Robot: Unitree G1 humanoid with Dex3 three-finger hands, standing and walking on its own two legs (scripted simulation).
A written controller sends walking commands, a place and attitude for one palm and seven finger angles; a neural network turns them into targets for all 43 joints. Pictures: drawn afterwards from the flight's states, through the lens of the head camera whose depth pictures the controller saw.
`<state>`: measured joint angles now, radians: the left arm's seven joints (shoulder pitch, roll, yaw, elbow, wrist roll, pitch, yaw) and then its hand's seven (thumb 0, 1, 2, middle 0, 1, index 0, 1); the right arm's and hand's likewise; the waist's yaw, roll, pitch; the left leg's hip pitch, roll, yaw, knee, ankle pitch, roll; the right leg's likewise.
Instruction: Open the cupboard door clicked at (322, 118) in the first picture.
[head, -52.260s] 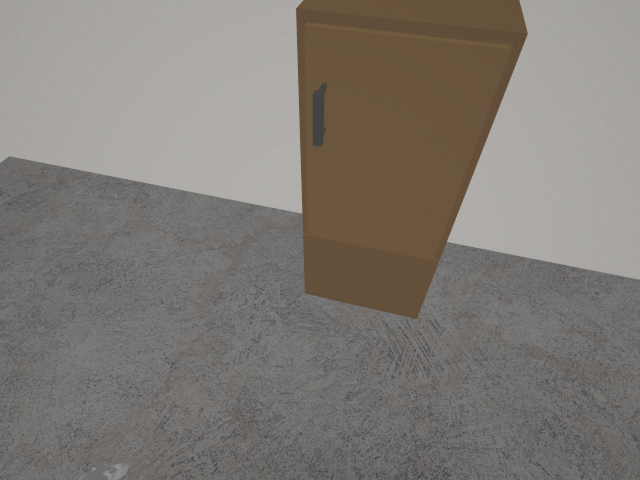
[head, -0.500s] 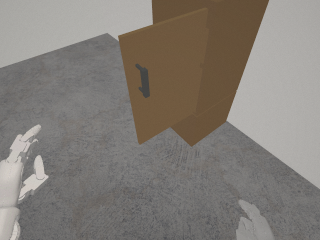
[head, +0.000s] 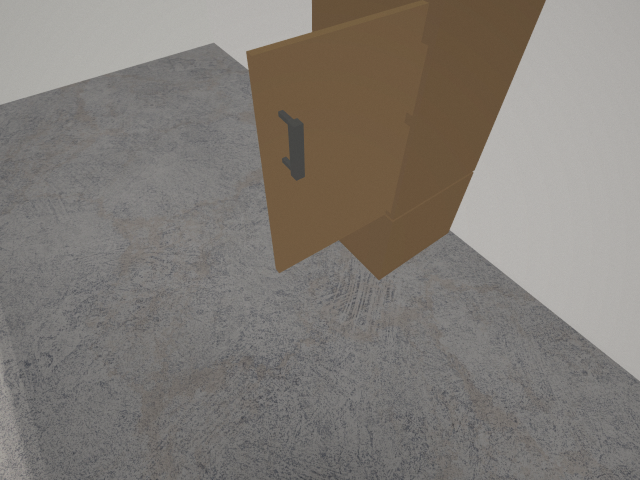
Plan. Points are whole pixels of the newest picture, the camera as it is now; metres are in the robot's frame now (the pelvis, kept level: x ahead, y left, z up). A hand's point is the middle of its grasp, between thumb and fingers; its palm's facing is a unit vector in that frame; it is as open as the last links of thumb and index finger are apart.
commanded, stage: let the arm hang, fingers relaxed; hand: left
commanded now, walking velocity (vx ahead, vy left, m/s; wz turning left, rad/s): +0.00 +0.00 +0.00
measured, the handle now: (290, 145) +0.66 +0.10 +0.02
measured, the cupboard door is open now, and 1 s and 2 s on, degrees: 88 88 88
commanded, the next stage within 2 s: look to check the result in 0.54 s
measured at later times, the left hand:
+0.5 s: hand out of the picture +0.00 +0.17 -0.18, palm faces +0.02 -0.98 -0.18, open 7.3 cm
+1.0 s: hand out of the picture +0.02 +0.18 -0.17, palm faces +0.02 -0.97 -0.22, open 7.3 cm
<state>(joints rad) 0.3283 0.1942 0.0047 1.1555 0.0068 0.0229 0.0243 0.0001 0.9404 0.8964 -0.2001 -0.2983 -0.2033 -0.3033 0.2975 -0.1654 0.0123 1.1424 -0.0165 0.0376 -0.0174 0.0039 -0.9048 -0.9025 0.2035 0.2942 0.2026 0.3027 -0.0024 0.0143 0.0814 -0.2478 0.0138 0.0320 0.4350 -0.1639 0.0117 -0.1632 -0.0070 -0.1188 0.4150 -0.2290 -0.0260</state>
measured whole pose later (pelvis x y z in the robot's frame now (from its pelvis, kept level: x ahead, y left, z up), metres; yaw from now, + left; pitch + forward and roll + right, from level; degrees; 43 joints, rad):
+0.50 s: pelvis +0.00 +0.01 +0.00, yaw +0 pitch -2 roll +0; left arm 0.28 0.13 0.01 1.13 0.01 0.00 0.03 0.01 0.92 0.90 -0.20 -0.30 -0.20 -0.30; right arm 0.29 -0.13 0.00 1.14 -0.02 0.01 -0.03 0.00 -0.91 -0.90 0.20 0.29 0.20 0.30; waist -0.01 0.01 0.04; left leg -0.22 0.00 0.05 0.41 -0.16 0.02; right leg -0.16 -0.03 -0.10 0.43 -0.24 -0.01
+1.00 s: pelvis +0.02 +0.00 +0.00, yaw +0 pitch -2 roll +0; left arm 0.24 0.17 0.01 1.14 0.01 -0.01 0.02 0.00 0.91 0.90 -0.20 -0.30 -0.20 -0.30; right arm 0.21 -0.18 0.00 1.14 -0.02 0.01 -0.02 0.00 -0.90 -0.90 0.20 0.29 0.20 0.30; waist -0.01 0.02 0.06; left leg -0.19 0.00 0.04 0.39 -0.17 0.01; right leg -0.12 -0.02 -0.11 0.39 -0.25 -0.02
